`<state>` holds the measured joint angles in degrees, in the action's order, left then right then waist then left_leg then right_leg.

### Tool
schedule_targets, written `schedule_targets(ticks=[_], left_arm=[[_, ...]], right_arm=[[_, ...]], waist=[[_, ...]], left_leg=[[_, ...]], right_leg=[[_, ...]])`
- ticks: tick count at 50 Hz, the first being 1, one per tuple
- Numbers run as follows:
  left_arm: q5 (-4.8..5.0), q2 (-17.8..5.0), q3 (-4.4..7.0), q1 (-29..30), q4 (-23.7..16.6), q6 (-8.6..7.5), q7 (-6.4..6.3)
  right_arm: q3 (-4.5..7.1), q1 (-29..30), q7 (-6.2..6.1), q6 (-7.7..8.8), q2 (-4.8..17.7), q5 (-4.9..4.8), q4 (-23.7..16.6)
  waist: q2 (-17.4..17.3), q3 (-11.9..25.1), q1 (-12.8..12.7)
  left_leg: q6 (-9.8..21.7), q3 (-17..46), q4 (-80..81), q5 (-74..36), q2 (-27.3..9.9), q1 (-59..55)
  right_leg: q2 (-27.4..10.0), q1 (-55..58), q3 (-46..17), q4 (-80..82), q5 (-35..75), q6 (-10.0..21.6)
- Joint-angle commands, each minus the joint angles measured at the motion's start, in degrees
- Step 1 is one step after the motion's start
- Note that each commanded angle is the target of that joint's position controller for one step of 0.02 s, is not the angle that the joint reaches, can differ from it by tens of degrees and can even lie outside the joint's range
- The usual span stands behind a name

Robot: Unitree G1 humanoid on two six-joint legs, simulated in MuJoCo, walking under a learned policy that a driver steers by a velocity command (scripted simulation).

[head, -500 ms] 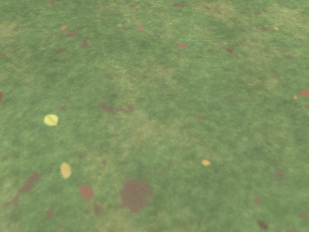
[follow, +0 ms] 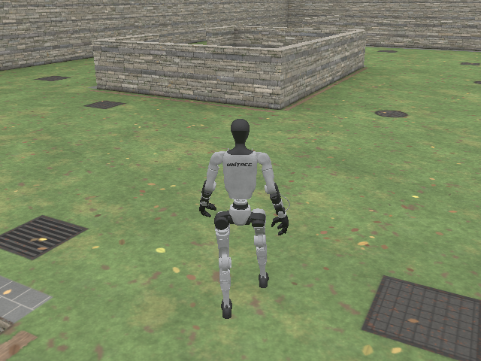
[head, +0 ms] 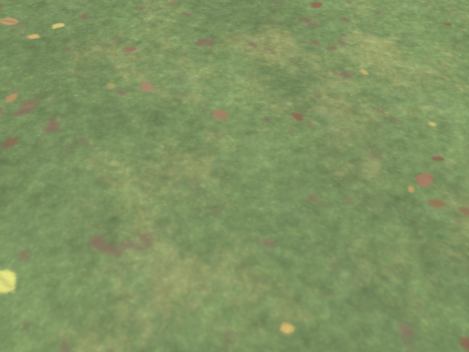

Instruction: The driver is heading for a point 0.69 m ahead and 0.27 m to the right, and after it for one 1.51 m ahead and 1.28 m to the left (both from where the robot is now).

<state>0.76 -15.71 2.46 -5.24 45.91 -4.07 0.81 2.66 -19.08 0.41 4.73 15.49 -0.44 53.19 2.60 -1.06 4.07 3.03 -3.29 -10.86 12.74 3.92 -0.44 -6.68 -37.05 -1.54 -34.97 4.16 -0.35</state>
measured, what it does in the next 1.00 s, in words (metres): walks ahead, turning right: right foot, then left foot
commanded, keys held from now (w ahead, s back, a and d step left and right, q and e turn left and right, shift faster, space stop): w+e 0.94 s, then w+q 0.06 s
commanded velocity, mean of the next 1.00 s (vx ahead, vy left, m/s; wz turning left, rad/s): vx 0.50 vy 0.00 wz -0.48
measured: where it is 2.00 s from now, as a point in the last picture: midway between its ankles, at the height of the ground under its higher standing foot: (320, 174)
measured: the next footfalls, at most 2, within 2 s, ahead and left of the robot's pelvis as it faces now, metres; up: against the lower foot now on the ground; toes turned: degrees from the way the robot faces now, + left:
right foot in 0.14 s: +0.26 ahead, -0.14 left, +0.00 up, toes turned -5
left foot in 0.64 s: +0.57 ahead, +0.01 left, +0.00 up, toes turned -22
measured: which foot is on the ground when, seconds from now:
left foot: down 0.00-0.16, up 0.18-0.62, down 0.64-1.00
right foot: up 0.00-0.12, down 0.14-0.64, up 0.66-1.00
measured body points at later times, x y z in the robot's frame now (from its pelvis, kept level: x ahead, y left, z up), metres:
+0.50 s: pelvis +0.28 -0.06 +0.00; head +0.31 -0.08 +0.45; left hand +0.38 +0.21 -0.11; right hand +0.44 -0.36 -0.09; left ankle +0.51 +0.07 -0.69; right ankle +0.22 -0.14 -0.74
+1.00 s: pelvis +0.55 -0.10 +0.00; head +0.58 -0.12 +0.45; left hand +0.85 +0.01 -0.09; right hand +0.42 -0.36 -0.13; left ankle +0.53 +0.03 -0.74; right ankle +0.61 -0.33 -0.69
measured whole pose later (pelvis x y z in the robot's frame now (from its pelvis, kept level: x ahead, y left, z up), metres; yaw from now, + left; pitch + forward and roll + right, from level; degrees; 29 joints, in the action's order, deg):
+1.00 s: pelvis +0.55 -0.10 +0.00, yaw -31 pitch +1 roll +2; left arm 1.2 -17.2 4.1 -8.0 37.2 -1.5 1.3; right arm 4.1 -18.4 0.3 5.1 16.5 -0.2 50.1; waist 2.4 -2.2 5.2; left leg 0.6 -9.4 -13.4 14.7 0.8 0.0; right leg -6.0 -38.9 -2.7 -44.1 -2.7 0.5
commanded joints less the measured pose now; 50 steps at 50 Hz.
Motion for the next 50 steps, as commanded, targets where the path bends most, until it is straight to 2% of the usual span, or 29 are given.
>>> schedule_targets(ticks=[1,3,5,6,7,8,9,10,11,12,13,14,17,20,23,26,28,30,31,32,33,34,35,36,37,39,43,47,50], left_arm=[[0.54,-3.3,0.3,6.8,-5.4,-0.99,1.12],[0.63,-4.1,0.47,7.3,-6.3,-1.0,1.92],[0.37,-6.0,1.37,3.1,-5.9,-0.82,2.23],[0.16,-7.6,2.51,-3.5,-4.2,-0.67,2.12],[0.2,-10.7,4.2,-12.1,-1.8,-0.42,1.64],[-0.15,-17.1,5.96,-18.7,-1.2,-0.06,1.13],[0.92,-14.6,5.13,-19.3,-1.2,-0.01,1.25],[0.53,-11.4,3.95,-17.6,-1.6,-0.16,1.18],[0.0,-10.1,3.63,-14.2,-2.7,-0.31,1.01],[-0.37,-8.9,3.28,-10.9,-3.3,-0.41,1.03],[-0.8,-7.3,2.71,-8.6,-4.2,-0.59,0.91],[-0.99,-6.9,2.57,-7.3,-4.9,-0.52,0.82],[-0.32,-8.8,3.22,-8.3,-5.0,-0.63,-0.16],[0.1,-10.1,3.73,-11.0,-4.4,-0.39,-1.23],[0.44,-10.3,3.92,-13.7,-3.5,0.14,-1.71],[0.84,-9.8,3.92,-16.1,-2.6,0.72,-1.9],[0.66,-9.7,4.03,-16.2,-2.6,1.18,-2.21],[0.43,-9.3,4.0,-15.1,-3.2,1.66,-2.28],[0.2,-7.4,3.32,-14.7,-3.8,1.67,-2.1],[-0.66,-4.1,2.06,-14.9,-5.0,1.49,-1.84],[0.96,-0.7,1.01,-22.9,-6.7,0.82,-1.69],[1.66,-6.9,1.95,-22.5,-5.4,0.71,-1.92],[1.42,-10.2,2.93,-16.5,-6.0,0.99,-1.93],[0.93,-9.8,3.08,-13.6,-6.5,1.29,-2.07],[0.34,-9.1,3.22,-11.6,-7.2,1.37,-1.93],[0.92,-6.6,3.12,-12.0,-7.8,1.94,-1.26],[0.61,-4.1,2.48,-8.7,-10.4,2.69,-0.83],[0.69,-3.3,1.95,-3.8,-12.0,2.08,0.45],[0.32,-1.3,0.93,2.5,-14.0,1.42,1.15]], right_arm=[[2.42,-1.6,-0.56,-0.12,10.1,-0.17,-1.1],[2.75,-1.4,-0.84,-0.77,10.4,-0.2,-0.7],[3.14,0.4,-1.2,-1.38,11.3,-0.15,-1.2],[3.13,1.7,-1.45,-1.9,11.4,-0.08,-1.6],[2.59,1.2,-1.94,-2.19,10.2,0.48,-2.6],[0.75,-3.9,-1.47,-1.11,5.3,1.43,-5.0],[-0.12,-3.4,-0.79,0.78,3.6,1.56,-4.5],[1.11,1.2,0.16,2.54,8.5,-0.58,-6.0],[1.04,5.6,0.38,3.5,9.0,-1.69,-7.4],[1.14,7.5,0.12,3.83,8.7,-0.78,-7.8],[1.7,7.3,-0.25,3.43,9.1,0.26,-7.7],[1.81,6.9,-0.34,2.76,8.7,0.78,-7.8],[1.64,7.8,-0.78,1.28,6.7,1.38,-8.8],[1.2,14.5,-0.82,1.19,5.3,1.38,-11.1],[0.77,20.2,-0.23,1.7,4.3,0.69,-13.0],[1.09,22.8,0.33,2.21,5.7,0.05,-14.4],[1.54,22.4,0.72,2.76,7.2,-0.05,-14.7],[2.23,17.6,0.68,3.33,8.5,-0.09,-13.6],[3.07,11.8,0.31,3.61,10.1,0.48,-12.3],[3.93,3.1,-0.18,3.66,13.3,1.26,-11.5],[5.12,-1.6,-0.09,2.61,17.6,1.5,-9.6],[4.0,-0.5,0.26,2.28,12.2,0.19,-10.3],[3.02,2.0,0.11,2.0,8.4,0.15,-11.2],[2.55,4.9,0.09,1.68,7.5,0.69,-11.5],[2.16,6.7,0.07,1.43,6.2,0.92,-11.1],[1.96,7.6,-0.07,1.6,5.5,1.26,-10.5],[2.93,7.0,-0.16,2.15,8.0,0.7,-8.9],[3.29,6.8,-0.4,1.54,9.4,0.52,-8.3],[3.18,1.7,-0.02,0.89,10.2,-0.51,-5.8]], waist=[[-5.4,-3.2,0.6],[-5.8,-3.0,-0.2],[-7.1,0.2,-3.1],[-6.7,4.3,-6.8],[-4.5,9.7,-10.0],[6.5,17.2,-9.0],[10.8,21.5,-8.9],[7.7,16.5,-10.1],[3.7,10.2,-9.3],[-1.0,5.6,-7.4],[-1.0,4.2,-5.4],[0.0,3.5,-4.0],[0.7,2.0,-3.2],[0.5,0.3,-5.3],[1.7,-0.1,-7.6],[2.0,0.0,-8.2],[2.8,0.3,-7.4],[4.3,1.8,-4.5],[3.6,5.8,-1.7],[-2.2,13.9,1.8],[-21.4,20.2,-1.8],[-16.7,16.9,-0.7],[-10.8,9.6,0.8],[-7.1,5.6,-0.1],[-7.0,2.4,-1.0],[-9.4,0.9,-2.7],[-7.4,-0.2,-2.9],[-6.3,-0.9,-1.5],[-4.9,-2.9,0.6]], left_leg=[[7.8,4.9,2.7,-14.7,-17.6,-1.1],[6.7,3.8,0.0,-19.4,-19.3,-5.3],[5.0,1.7,-6.8,-35.4,-19.2,-7.2],[3.7,-0.7,-15.7,-44.0,-17.5,-6.0],[1.6,-3.2,-28.4,-41.7,-14.8,0.8],[-2.3,-4.8,-50.7,-21.1,-7.6,24.8],[-3.6,3.7,-62.7,18.1,0.0,38.3],[-2.0,9.3,-66.5,16.8,-3.8,44.5],[-0.9,8.4,-64.5,12.3,-6.3,45.2],[-0.9,7.9,-59.3,8.7,-8.3,43.5],[-1.2,8.3,-54.7,6.2,-10.1,39.3],[-1.8,8.3,-52.4,5.2,-10.4,36.4],[-4.7,7.0,-44.6,0.8,-9.7,35.2],[-6.4,6.8,-31.5,-10.7,-8.0,34.3],[-6.6,6.2,-22.0,-18.8,-5.3,29.5],[-5.9,8.0,-17.7,-17.8,-4.6,28.6],[-4.9,8.8,-15.7,-13.7,-4.5,27.4],[-2.9,7.6,-13.5,-9.8,-4.2,20.9],[-0.9,8.1,-12.7,-9.6,-5.8,11.2],[2.6,16.7,-14.2,-6.4,-15.2,-3.6],[11.9,42.4,-9.7,4.4,-27.8,-21.3],[11.3,47.2,-7.1,15.7,-28.4,-19.4],[8.6,37.8,-6.3,14.4,-25.6,-12.6],[7.0,30.3,-5.3,7.1,-23.1,-5.8],[6.6,25.2,-3.9,1.1,-20.9,-0.7],[6.1,17.9,-1.0,-4.2,-18.5,4.7],[8.1,10.1,2.2,-12.8,-19.3,5.5],[6.7,1.3,2.6,-17.9,-17.5,4.4],[7.0,0.3,2.9,-17.9,-17.8,3.8]], right_leg=[[1.3,-0.6,0.8,3.5,0.2,1.5],[2.1,-0.8,0.7,4.3,-4.7,3.4],[4.9,6.0,3.1,4.3,-9.6,5.5],[7.3,15.1,5.1,5.6,-9.0,6.9],[7.1,28.8,2.7,5.4,-7.3,8.7],[-6.3,52.2,-21.8,5.6,-12.8,17.7],[-12.8,60.1,-43.4,16.2,-20.0,22.6],[-11.7,56.9,-39.0,18.0,-23.5,19.9],[-9.5,49.2,-31.4,18.5,-20.3,18.1],[-7.3,40.7,-25.9,19.8,-14.9,17.1],[-5.7,34.9,-22.3,20.9,-9.7,16.2],[-4.4,31.2,-21.0,22.3,-7.1,16.3],[-2.7,25.5,-16.7,24.5,-2.9,17.0],[0.0,23.0,-13.4,24.6,-5.0,14.8],[1.2,21.5,-13.1,23.7,-8.6,12.7],[-0.4,26.0,-17.0,20.1,-10.5,12.0],[-1.7,29.5,-20.3,16.4,-9.8,11.4],[-1.3,30.3,-22.0,11.8,-6.8,10.3],[1.7,28.2,-20.3,5.2,-4.8,8.6],[5.5,21.1,-15.4,-10.4,-12.0,6.6],[13.2,0.5,-7.8,-28.2,-37.4,2.8],[8.1,-6.9,-9.2,-36.0,-37.8,2.2],[6.1,-8.5,-8.6,-37.8,-32.4,1.9],[4.1,-6.8,-6.8,-37.0,-28.1,1.4],[2.7,-5.8,-6.5,-34.4,-25.3,1.1],[0.6,-2.0,-5.4,-31.6,-22.6,1.0],[-0.7,-4.6,-4.2,-25.0,-17.2,-0.1],[-0.1,-2.5,-1.5,-12.6,-5.4,0.4],[2.0,1.2,0.8,-4.0,-4.3,1.6]])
